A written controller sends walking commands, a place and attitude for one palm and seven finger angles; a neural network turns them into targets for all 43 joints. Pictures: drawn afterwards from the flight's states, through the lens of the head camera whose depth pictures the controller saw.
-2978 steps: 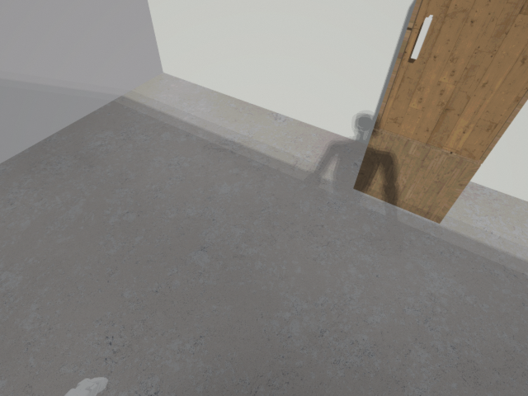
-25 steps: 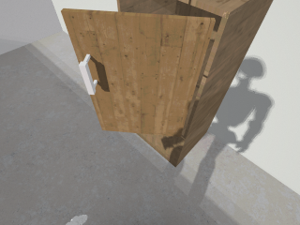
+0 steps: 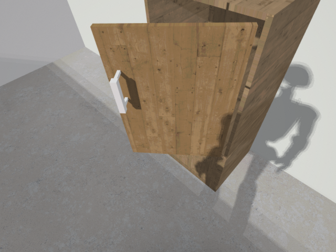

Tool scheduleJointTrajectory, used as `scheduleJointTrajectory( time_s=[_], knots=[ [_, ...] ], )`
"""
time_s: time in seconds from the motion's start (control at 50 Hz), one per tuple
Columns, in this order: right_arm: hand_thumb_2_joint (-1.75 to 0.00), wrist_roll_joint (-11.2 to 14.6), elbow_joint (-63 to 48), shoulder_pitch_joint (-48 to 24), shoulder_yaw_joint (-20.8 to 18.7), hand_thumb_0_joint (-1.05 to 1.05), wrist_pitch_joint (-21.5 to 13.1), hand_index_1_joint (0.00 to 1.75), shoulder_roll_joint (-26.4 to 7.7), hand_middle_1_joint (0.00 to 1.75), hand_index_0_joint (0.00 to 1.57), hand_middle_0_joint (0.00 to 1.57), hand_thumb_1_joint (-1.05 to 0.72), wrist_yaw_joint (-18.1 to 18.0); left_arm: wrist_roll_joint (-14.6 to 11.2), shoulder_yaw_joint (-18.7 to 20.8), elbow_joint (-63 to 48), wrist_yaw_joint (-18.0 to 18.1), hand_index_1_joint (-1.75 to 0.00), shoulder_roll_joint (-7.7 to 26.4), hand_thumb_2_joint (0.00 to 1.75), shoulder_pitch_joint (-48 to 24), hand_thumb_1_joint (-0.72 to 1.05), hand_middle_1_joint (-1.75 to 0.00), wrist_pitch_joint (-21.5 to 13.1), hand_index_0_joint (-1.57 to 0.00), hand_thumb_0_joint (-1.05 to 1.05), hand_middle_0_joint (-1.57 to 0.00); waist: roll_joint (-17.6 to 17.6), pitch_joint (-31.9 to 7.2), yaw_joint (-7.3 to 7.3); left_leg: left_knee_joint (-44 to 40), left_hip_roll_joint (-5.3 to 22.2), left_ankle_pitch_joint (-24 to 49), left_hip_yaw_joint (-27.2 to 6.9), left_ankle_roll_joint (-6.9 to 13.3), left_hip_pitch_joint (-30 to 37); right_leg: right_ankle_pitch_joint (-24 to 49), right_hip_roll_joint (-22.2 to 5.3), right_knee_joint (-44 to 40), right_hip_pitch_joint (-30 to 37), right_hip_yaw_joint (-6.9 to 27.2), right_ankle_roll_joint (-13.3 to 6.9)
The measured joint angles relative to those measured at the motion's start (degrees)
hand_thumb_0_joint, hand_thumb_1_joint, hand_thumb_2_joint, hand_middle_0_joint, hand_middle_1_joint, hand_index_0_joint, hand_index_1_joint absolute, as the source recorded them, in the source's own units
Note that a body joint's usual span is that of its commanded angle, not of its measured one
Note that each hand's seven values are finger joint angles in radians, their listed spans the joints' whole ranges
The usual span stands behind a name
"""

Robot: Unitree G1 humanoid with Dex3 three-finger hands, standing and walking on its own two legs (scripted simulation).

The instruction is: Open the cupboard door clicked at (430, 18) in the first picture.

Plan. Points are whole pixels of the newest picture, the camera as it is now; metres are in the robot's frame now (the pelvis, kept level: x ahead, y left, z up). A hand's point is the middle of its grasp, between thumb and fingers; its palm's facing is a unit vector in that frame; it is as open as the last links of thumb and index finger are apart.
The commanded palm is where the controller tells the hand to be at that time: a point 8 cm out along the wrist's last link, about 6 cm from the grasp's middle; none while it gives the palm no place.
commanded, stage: come to a stop and stand still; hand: left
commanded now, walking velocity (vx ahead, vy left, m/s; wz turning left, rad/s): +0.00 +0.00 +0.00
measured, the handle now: (120, 92) +0.55 +0.20 +0.06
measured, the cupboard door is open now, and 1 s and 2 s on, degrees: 38 38 38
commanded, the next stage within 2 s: look again from close up in 0.88 s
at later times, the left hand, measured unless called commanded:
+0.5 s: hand out of the picture +0.13 +0.17 -0.15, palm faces -0.03 -0.96 -0.28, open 7.4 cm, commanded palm none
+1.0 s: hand out of the picture +0.09 +0.16 -0.16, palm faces +0.01 -0.96 -0.28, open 7.4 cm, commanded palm none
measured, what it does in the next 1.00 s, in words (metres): shifts its weight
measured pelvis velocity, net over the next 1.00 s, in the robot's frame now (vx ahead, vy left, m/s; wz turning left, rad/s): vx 0.05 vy -0.06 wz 0.01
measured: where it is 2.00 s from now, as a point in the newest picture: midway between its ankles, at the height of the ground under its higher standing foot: outside the picture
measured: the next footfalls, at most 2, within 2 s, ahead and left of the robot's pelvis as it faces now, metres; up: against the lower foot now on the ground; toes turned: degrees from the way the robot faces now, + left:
none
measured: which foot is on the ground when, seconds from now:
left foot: down 0.00-1.00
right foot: down 0.00-1.00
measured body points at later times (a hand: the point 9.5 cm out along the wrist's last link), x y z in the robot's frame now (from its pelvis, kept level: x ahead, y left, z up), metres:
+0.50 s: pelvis +0.04 -0.04 +0.00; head +0.07 -0.05 +0.45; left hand +0.13 +0.22 -0.13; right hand +0.10 -0.30 -0.15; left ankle -0.01 +0.09 -0.74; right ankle +0.03 -0.14 -0.74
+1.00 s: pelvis +0.05 -0.06 +0.01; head +0.07 -0.06 +0.46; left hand +0.09 +0.21 -0.14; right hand +0.10 -0.31 -0.15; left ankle -0.01 +0.09 -0.74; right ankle +0.03 -0.14 -0.74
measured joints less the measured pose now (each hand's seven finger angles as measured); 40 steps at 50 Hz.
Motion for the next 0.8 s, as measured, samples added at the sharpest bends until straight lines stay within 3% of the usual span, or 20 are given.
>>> scheduleJointTrajectory(
  time_s=[0.12,0.46,0.8],
  knots=[
    [-0.9,0.2,2.2,-1.2,0.2,0.0,-0.8,0.3,-0.8,0.3,0.2,0.21,-0.91,-0.2,-0.2,-0.5,1.4,-0.2,-0.3,-0.2,0.9,-2.0,0.91,-0.3,-0.6,-0.2,0.01,-0.2,-0.3,0.5,-0.34,-1.6,0.4,-0.2,-0.3,-0.6,1.6,-0.6,0.4,-0.7,1.2,-0.3,0.2],
    [-0.9,0.0,5.1,-5.6,0.2,0.0,-1.2,0.3,-2.1,0.3,0.2,0.2,-0.91,-0.9,-0.4,-0.6,0.2,-0.2,-0.3,0.6,0.9,-10.7,0.91,-0.3,-1.8,-0.2,0.01,-0.2,-2.1,0.2,-1.61,-3.7,3.0,-1.4,-1.5,-3.4,5.2,-2.9,2.9,-1.7,4.4,-1.8,-2.2],
    [-0.9,0.1,6.4,-6.3,0.3,0.0,-0.4,0.3,-2.3,0.3,0.2,0.21,-0.91,-1.0,-0.6,0.1,1.0,0.0,-0.3,2.5,0.9,-9.8,0.91,-0.3,-1.4,-0.2,0.01,-0.2,-2.1,0.4,-1.07,-5.5,4.9,-1.1,-2.7,-5.3,7.1,-2.7,4.8,-4.0,6.9,-3.2,-3.9]
  ],
)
